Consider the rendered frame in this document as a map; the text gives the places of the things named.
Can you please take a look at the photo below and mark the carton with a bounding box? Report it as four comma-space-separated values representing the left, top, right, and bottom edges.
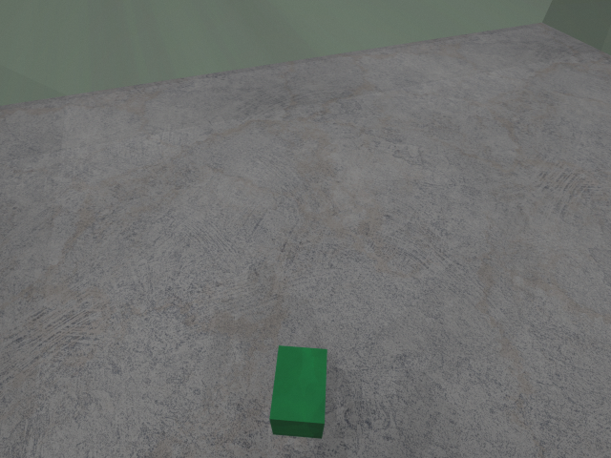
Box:
269, 345, 327, 439

